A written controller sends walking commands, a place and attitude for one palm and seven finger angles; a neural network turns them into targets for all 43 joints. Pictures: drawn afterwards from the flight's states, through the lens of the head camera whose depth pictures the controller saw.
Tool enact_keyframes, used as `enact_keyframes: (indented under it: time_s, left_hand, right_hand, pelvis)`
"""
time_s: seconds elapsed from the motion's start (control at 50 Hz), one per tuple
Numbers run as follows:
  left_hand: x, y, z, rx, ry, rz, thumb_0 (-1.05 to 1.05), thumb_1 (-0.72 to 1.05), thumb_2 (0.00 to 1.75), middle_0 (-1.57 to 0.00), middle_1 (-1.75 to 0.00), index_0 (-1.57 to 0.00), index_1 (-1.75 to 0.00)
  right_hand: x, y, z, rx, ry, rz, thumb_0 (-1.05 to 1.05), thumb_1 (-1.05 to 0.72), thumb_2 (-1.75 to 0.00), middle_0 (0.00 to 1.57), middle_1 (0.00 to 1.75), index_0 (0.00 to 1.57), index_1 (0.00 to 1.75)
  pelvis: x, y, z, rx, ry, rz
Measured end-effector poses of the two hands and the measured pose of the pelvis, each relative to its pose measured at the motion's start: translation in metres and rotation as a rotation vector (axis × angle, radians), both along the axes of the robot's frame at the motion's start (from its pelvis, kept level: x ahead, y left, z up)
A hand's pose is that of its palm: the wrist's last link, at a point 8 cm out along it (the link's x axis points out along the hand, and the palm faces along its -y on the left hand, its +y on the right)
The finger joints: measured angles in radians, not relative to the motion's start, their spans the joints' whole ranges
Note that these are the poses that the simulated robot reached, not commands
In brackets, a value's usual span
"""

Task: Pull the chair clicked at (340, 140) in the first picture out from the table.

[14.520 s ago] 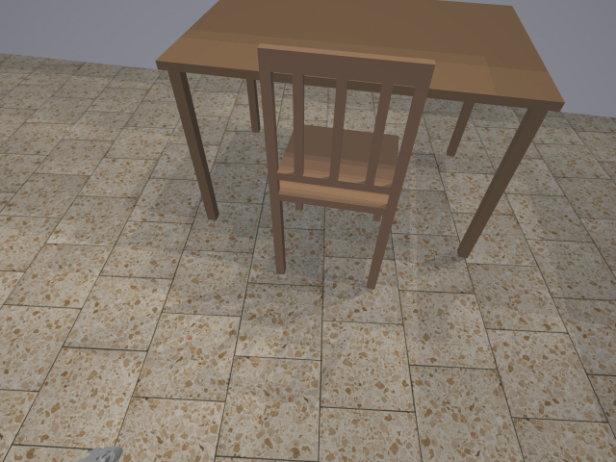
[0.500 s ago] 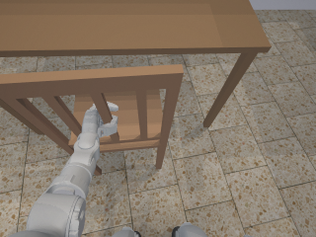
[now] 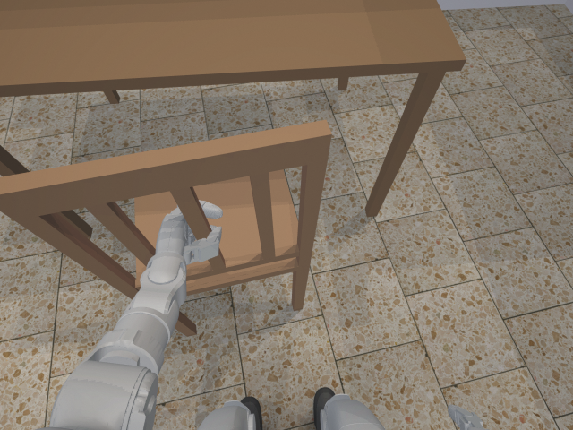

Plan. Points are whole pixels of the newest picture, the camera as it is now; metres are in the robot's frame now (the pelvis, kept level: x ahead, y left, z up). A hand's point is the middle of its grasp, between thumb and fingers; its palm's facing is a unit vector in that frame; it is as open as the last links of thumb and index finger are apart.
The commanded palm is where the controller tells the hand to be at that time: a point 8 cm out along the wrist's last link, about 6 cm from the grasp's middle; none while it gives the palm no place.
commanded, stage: step backward, pulling the chair out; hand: left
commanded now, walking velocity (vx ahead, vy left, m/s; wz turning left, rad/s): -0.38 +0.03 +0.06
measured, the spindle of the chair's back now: (203, 232) +0.42 +0.13 -0.08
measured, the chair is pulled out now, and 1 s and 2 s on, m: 0.14 0.21 0.30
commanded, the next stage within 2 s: none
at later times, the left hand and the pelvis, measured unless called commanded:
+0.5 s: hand (202, 285) +0.32 +0.12 -0.06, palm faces -0.03 -0.98 -0.21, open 5.7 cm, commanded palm +0.33 +0.17 -0.05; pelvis -0.04 +0.00 -0.01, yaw +0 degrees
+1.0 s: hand (202, 286) +0.32 +0.12 -0.06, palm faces -0.01 -0.98 -0.20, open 5.7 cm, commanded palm +0.33 +0.17 -0.05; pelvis -0.04 +0.00 -0.01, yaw +2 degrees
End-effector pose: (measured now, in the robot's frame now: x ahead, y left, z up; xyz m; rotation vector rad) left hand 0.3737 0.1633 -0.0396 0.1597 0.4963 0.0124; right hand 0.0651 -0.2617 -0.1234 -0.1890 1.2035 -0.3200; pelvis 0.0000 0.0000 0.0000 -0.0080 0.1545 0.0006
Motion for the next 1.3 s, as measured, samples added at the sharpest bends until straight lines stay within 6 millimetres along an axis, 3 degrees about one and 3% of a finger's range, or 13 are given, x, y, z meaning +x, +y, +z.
enact_keyframes:
  time_s: [0.2,0.36,0.52,0.72,0.92,1.14,1.3]
  left_hand:
    - [-0.048,0.002,0.0,0.017,-0.007,-0.004,0.04,0.64,0.75,-0.29,-1.13,-0.5,-1.44]
    - [-0.067,0.008,0.0,0.034,-0.019,-0.011,0.04,0.62,0.76,-0.31,-1.14,-0.5,-1.44]
    - [-0.071,0.009,0.0,0.05,-0.027,-0.003,0.04,0.6,0.78,-0.32,-1.16,-0.5,-1.44]
    - [-0.07,0.011,-0.001,0.042,-0.027,-0.047,0.03,0.62,0.74,-0.29,-1.19,-0.5,-1.44]
    - [-0.07,0.01,0.0,0.053,-0.031,-0.007,0.03,0.6,0.78,-0.31,-1.19,-0.5,-1.44]
    - [-0.072,0.012,0.001,0.028,0.0,-0.024,0.05,0.63,0.74,-0.26,-1.21,-0.5,-1.44]
    - [-0.075,0.012,0.001,0.041,-0.005,-0.012,0.05,0.61,0.76,-0.28,-1.2,-0.5,-1.44]
  right_hand:
    - [-0.019,-0.006,0.002,-0.029,-0.073,0.037,0.0,-0.9,-0.9,0.2,0.3,0.2,0.29]
    - [-0.028,0.003,0.0,-0.023,-0.098,0.056,0.0,-0.9,-0.9,0.2,0.3,0.2,0.29]
    - [-0.022,0.011,-0.007,0.005,-0.116,0.07,0.01,-0.9,-0.9,0.2,0.3,0.21,0.29]
    - [-0.016,0.014,0.004,-0.041,-0.106,0.087,0.01,-0.9,-0.9,0.2,0.3,0.21,0.29]
    - [0.001,0.017,-0.009,0.016,-0.154,0.108,0.01,-0.9,-0.9,0.2,0.3,0.21,0.29]
    - [-0.026,0.008,0.002,-0.053,-0.049,0.129,0.0,-0.9,-0.9,0.2,0.3,0.21,0.29]
    - [-0.039,0.016,-0.007,-0.003,-0.068,0.085,0.0,-0.9,-0.9,0.2,0.3,0.21,0.29]
  pelvis:
    - [-0.03,0.0,-0.003,0.004,-0.062,0.006]
    - [-0.037,0.002,-0.005,0.012,-0.085,-0.005]
    - [-0.037,0.001,-0.009,0.014,-0.1,-0.001]
    - [-0.034,0.013,-0.005,0.012,-0.106,-0.001]
    - [-0.042,-0.003,-0.013,0.021,-0.124,0.011]
    - [-0.055,0.011,-0.004,0.034,-0.097,0.043]
    - [-0.069,0.003,-0.008,0.026,-0.101,0.021]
